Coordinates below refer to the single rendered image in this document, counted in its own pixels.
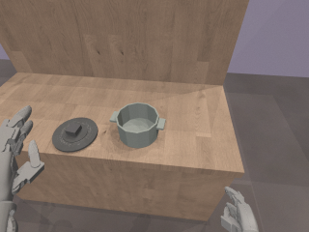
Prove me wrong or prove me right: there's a lid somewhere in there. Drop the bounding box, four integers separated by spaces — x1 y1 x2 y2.
52 117 98 153

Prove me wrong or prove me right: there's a robot left forearm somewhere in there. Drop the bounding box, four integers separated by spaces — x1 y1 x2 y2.
0 200 18 232

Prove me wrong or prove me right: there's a robot right hand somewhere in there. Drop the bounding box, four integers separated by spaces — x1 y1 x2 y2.
220 187 259 232

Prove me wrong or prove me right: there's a pot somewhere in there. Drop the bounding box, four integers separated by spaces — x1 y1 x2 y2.
109 102 166 149

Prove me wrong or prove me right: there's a robot left hand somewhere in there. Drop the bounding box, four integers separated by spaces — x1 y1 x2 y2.
0 105 44 201

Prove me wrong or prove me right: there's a table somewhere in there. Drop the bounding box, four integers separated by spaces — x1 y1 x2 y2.
0 0 249 221

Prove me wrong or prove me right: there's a knob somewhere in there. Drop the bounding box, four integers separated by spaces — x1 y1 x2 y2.
65 123 82 136

